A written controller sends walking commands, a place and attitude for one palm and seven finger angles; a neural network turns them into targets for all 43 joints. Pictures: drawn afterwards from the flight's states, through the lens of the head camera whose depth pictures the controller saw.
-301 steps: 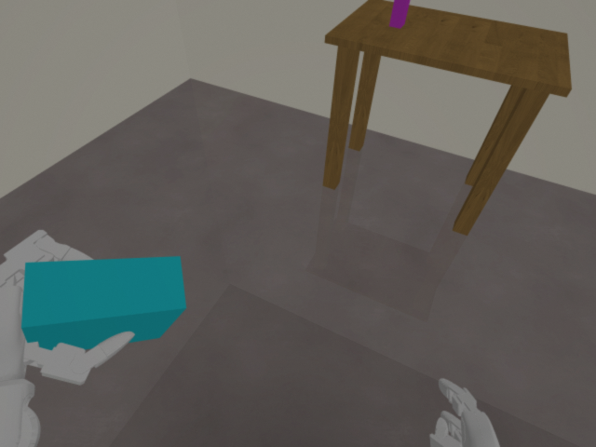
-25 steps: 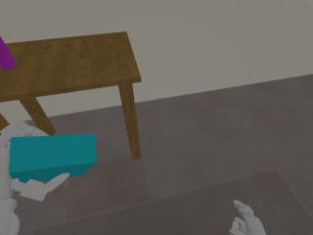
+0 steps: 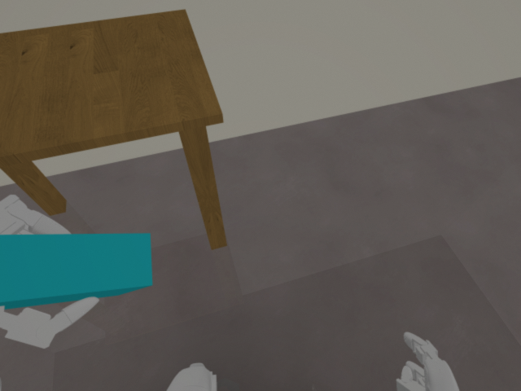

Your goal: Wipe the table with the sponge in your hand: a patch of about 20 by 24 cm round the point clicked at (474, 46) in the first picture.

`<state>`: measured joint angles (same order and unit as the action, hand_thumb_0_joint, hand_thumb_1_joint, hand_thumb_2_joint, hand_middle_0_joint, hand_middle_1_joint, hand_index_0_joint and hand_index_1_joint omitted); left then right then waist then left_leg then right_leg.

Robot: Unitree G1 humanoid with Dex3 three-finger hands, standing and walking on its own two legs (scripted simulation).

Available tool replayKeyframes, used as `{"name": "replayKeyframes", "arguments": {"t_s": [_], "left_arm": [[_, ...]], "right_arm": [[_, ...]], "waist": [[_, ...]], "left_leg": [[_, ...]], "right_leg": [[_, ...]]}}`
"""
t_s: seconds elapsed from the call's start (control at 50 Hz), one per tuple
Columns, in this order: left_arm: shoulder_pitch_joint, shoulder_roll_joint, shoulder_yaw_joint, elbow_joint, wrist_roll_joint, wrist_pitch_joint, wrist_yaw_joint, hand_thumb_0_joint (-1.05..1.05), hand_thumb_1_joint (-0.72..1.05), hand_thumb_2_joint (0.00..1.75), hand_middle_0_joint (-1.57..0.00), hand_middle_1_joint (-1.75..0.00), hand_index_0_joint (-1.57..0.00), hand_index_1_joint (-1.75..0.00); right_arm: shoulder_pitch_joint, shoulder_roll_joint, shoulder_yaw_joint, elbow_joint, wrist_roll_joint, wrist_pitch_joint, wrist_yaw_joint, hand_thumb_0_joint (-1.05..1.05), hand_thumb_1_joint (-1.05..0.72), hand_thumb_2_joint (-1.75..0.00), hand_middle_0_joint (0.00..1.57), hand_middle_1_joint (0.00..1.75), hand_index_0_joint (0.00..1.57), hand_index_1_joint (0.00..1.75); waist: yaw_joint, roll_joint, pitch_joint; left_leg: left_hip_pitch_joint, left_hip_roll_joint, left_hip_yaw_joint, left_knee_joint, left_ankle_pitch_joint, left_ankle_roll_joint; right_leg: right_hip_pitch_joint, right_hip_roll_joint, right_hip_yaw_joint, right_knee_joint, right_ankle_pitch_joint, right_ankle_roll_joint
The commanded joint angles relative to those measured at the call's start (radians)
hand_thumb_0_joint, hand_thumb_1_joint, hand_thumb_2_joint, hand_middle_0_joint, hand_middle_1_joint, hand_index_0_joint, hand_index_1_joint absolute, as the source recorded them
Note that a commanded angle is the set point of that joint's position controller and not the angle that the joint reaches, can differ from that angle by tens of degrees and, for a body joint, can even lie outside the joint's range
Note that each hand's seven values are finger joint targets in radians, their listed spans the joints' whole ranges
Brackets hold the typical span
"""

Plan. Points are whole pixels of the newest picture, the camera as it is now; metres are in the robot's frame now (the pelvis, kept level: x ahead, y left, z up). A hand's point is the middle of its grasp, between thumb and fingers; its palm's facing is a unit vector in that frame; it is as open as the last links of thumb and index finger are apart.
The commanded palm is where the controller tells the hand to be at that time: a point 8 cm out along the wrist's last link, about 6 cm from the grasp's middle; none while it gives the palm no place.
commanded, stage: take the last steps up to it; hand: left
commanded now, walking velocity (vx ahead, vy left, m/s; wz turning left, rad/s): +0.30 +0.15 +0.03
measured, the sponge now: (93, 270) +0.23 +0.20 +0.14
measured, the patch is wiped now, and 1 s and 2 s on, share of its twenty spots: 0.00 0.00 0.00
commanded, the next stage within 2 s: come to a stop and stand still in 0.92 s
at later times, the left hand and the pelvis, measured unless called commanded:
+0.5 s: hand (40, 167) +0.35 +0.29 +0.17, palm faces +0.36 -0.76 -0.53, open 9.9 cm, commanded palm +0.29 +0.34 +0.17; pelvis +0.13 +0.06 -0.02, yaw +0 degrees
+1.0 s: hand (19, 95) +0.48 +0.37 +0.17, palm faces +0.37 -0.81 -0.46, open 9.9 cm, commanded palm +0.41 +0.40 +0.17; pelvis +0.23 +0.13 -0.01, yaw -3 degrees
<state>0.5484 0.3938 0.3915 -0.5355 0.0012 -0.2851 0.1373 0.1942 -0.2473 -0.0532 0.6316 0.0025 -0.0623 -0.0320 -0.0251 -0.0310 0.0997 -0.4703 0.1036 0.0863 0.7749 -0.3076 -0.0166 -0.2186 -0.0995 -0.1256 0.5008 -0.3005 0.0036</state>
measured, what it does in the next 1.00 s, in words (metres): walks ahead: left foot, then right foot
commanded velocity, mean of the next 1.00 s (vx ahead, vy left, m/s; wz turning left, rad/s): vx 0.24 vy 0.13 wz -0.01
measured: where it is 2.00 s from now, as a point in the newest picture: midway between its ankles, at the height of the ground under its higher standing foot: (217, 359)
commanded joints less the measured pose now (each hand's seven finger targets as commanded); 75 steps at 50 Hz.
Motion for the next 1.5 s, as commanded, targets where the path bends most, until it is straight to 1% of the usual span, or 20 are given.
{"name": "replayKeyframes", "arguments": {"t_s": [0.0,0.04,0.08,0.1,0.36,0.4,0.42,0.44,0.58,0.72,0.78,0.8,0.82,0.88,0.96,1.1,1.2,1.44,1.46,1.48], "left_arm": [[-0.050,0.172,0.150,-0.244,-0.020,-0.046,0.056,0.00,0.10,1.30,-1.20,-1.60,-1.20,-1.60],[-0.092,0.159,0.133,-0.266,-0.018,-0.050,0.054,0.00,0.10,1.30,-1.20,-1.60,-1.20,-1.60],[-0.104,0.140,0.117,-0.286,-0.021,-0.061,0.053,0.00,0.10,1.30,-1.20,-1.60,-1.20,-1.60],[-0.134,0.169,0.115,-0.258,-0.004,-0.064,0.052,0.00,0.10,1.30,-1.20,-1.60,-1.20,-1.60],[-0.054,0.156,0.122,-0.179,-0.035,0.014,0.030,0.00,0.10,1.30,-1.20,-1.60,-1.20,-1.60],[-0.091,0.171,0.127,-0.139,-0.024,0.018,0.027,0.00,0.10,1.30,-1.20,-1.60,-1.20,-1.60],[-0.108,0.194,0.144,-0.109,-0.019,0.016,0.026,0.00,0.10,1.30,-1.20,-1.60,-1.20,-1.60],[-0.127,0.206,0.168,-0.086,-0.035,0.012,0.029,0.00,0.10,1.30,-1.20,-1.60,-1.20,-1.60],[-0.155,0.152,0.083,-0.157,-0.014,-0.054,0.019,0.00,0.10,1.30,-1.20,-1.60,-1.20,-1.60],[-0.090,0.198,0.152,-0.290,-0.017,-0.040,0.056,0.00,0.10,1.30,-1.20,-1.60,-1.20,-1.60],[-0.089,0.180,0.154,-0.297,-0.021,-0.053,0.061,0.00,0.10,1.30,-1.20,-1.60,-1.20,-1.60],[-0.103,0.168,0.143,-0.308,-0.026,-0.061,0.057,0.00,0.10,1.30,-1.20,-1.60,-1.20,-1.60],[-0.103,0.190,0.149,-0.266,-0.015,-0.067,0.060,0.00,0.10,1.30,-1.20,-1.60,-1.20,-1.60],[-0.112,0.192,0.157,-0.174,-0.030,-0.041,0.038,0.00,0.10,1.30,-1.20,-1.60,-1.20,-1.60],[-0.099,0.138,0.092,-0.294,-0.035,-0.033,0.020,0.00,0.10,1.30,-1.20,-1.60,-1.20,-1.60],[-0.087,0.164,0.124,-0.239,-0.040,0.023,0.041,0.00,0.10,1.30,-1.20,-1.60,-1.20,-1.60],[-0.107,0.143,0.106,-0.099,-0.047,0.050,0.036,0.00,0.10,1.30,-1.20,-1.60,-1.20,-1.60],[-0.065,0.163,0.094,-0.288,-0.032,0.044,0.061,0.00,0.10,1.30,-1.20,-1.60,-1.20,-1.60],[-1.143,0.870,0.503,-0.436,-0.038,-0.080,0.046,0.00,0.10,1.30,-1.20,-1.60,-1.20,-1.60],[-0.685,0.388,0.318,0.033,-0.030,-0.050,0.024,0.00,0.10,1.30,-1.20,-1.60,-1.20,-1.60]], "right_arm": [[-0.057,-0.036,-0.016,-0.161,-0.011,-0.065,-0.011,0.00,-0.90,-0.90,0.20,0.30,0.20,0.30],[-0.036,-0.059,-0.033,-0.163,-0.007,-0.068,-0.027,0.00,-0.90,-0.90,0.20,0.30,0.20,0.30],[-0.027,-0.098,-0.049,-0.172,0.001,-0.068,-0.029,0.00,-0.90,-0.90,0.20,0.30,0.20,0.30],[-0.029,-0.086,-0.045,-0.182,0.006,-0.075,-0.020,0.00,-0.90,-0.90,0.20,0.30,0.20,0.30],[-0.060,-0.057,0.005,-0.140,0.006,-0.089,-0.026,0.00,-0.90,-0.90,0.20,0.30,0.20,0.30],[-0.053,-0.043,0.004,-0.131,0.009,-0.067,-0.028,0.00,-0.90,-0.90,0.20,0.30,0.20,0.30],[-0.065,-0.030,0.007,-0.147,0.002,-0.058,-0.023,0.00,-0.90,-0.90,0.20,0.30,0.20,0.30],[-0.097,-0.037,0.010,-0.149,-0.002,-0.057,-0.016,0.00,-0.90,-0.90,0.20,0.30,0.20,0.30],[-0.105,-0.038,0.016,-0.127,-0.007,-0.027,0.000,0.00,-0.90,-0.90,0.20,0.30,0.20,0.30],[-0.069,-0.034,-0.016,-0.187,-0.009,-0.051,-0.015,0.00,-0.90,-0.90,0.20,0.30,0.20,0.30],[-0.032,-0.058,-0.036,-0.191,-0.001,-0.046,-0.031,0.00,-0.90,-0.90,0.20,0.30,0.20,0.30],[-0.035,-0.090,-0.048,-0.193,0.003,-0.047,-0.027,0.00,-0.90,-0.90,0.20,0.30,0.20,0.30],[-0.019,-0.082,-0.043,-0.201,0.004,-0.053,-0.019,0.00,-0.90,-0.90,0.20,0.30,0.20,0.30],[-0.036,-0.077,-0.036,-0.165,0.010,-0.053,-0.019,0.00,-0.90,-0.90,0.20,0.30,0.20,0.30],[-0.055,-0.063,-0.010,-0.165,0.015,-0.076,-0.003,0.00,-0.90,-0.90,0.20,0.30,0.20,0.30],[-0.050,-0.050,0.029,-0.170,0.007,-0.074,-0.024,0.00,-0.90,-0.90,0.20,0.30,0.20,0.30],[-0.052,-0.034,0.030,-0.169,0.012,-0.055,-0.014,0.00,-0.90,-0.90,0.20,0.30,0.20,0.30],[-0.063,-0.054,0.021,-0.215,-0.005,0.004,-0.053,0.00,-0.90,-0.90,0.20,0.30,0.20,0.30],[-0.002,-0.083,0.069,-0.283,0.044,-0.066,-0.101,0.00,-0.90,-0.90,0.20,0.30,0.20,0.30],[-0.039,-0.022,0.048,-0.214,0.033,-0.105,-0.058,0.00,-0.90,-0.90,0.20,0.30,0.20,0.30]], "waist": [[0.031,-0.094,-0.224],[0.011,0.038,-0.240],[0.007,0.397,-0.272],[0.011,0.322,-0.237],[0.033,0.182,-0.244],[0.033,-0.026,-0.274],[0.031,-0.252,-0.265],[0.042,-0.265,-0.228],[0.016,-0.074,-0.146],[0.047,-0.119,-0.229],[0.011,0.151,-0.322],[0.017,0.374,-0.326],[0.022,0.349,-0.326],[0.014,0.255,-0.224],[0.028,0.285,-0.210],[0.028,0.151,-0.265],[0.016,-0.202,-0.250],[0.020,0.023,-0.284],[-0.006,0.171,-0.113],[0.044,0.176,-0.176]], "left_leg": [[0.188,-0.084,0.121,-0.241,0.114,0.005],[0.342,-0.075,0.107,-0.341,0.154,0.017],[0.560,0.244,-0.334,-0.402,0.389,0.180],[0.503,0.296,-0.411,-0.442,0.417,0.237],[0.311,0.149,-0.044,-0.312,0.317,0.131],[0.122,0.071,0.019,-0.026,0.210,0.088],[-0.129,-0.067,0.071,0.221,-0.090,0.033],[-0.257,-0.072,-0.041,0.419,-0.240,0.009],[-0.165,0.017,-0.055,0.271,0.002,-0.015],[0.128,-0.070,0.113,-0.209,0.111,0.002],[0.447,-0.027,0.060,-0.360,0.292,0.027],[0.571,0.188,-0.222,-0.352,0.556,0.128],[0.542,0.291,-0.382,-0.393,0.611,0.214],[0.386,0.271,-0.296,-0.421,0.358,0.247],[0.256,0.177,-0.100,-0.444,0.281,0.184],[0.282,0.160,-0.064,-0.294,0.377,0.078],[0.062,-0.061,-0.040,0.053,-0.175,-0.025],[0.285,-0.029,-0.054,-0.335,0.321,0.000],[0.058,-0.019,-0.136,-0.396,0.060,0.038],[0.129,0.027,-0.107,-0.330,0.061,0.042]], "right_leg": [[0.109,-0.174,0.122,-0.061,0.322,-0.100],[0.043,-0.121,0.079,0.110,0.292,-0.058],[-0.297,0.045,-0.018,0.537,-0.287,0.023],[-0.354,0.060,0.041,0.688,-0.378,0.006],[-0.025,0.065,-0.077,0.044,-0.008,0.018],[0.198,-0.074,0.112,-0.095,0.125,-0.048],[0.326,-0.290,0.495,-0.153,0.262,-0.154],[0.334,-0.426,0.641,-0.197,0.329,-0.220],[0.137,-0.249,0.112,-0.141,0.590,-0.122],[0.182,-0.208,0.080,-0.032,0.631,-0.103],[0.039,-0.090,0.000,0.307,0.373,-0.028],[-0.208,0.017,-0.027,0.502,-0.180,0.014],[-0.287,0.066,0.037,0.683,-0.407,0.004],[-0.362,-0.005,0.081,0.695,-0.279,0.020],[-0.223,0.013,0.018,0.473,-0.134,0.027],[0.042,0.062,0.006,-0.055,0.113,0.024],[0.165,-0.255,0.334,-0.073,0.914,-0.150],[0.121,-0.106,0.147,0.018,0.544,-0.052],[0.066,0.026,0.097,0.058,0.090,0.029],[-0.131,0.003,0.085,0.003,-0.132,-0.020]]}}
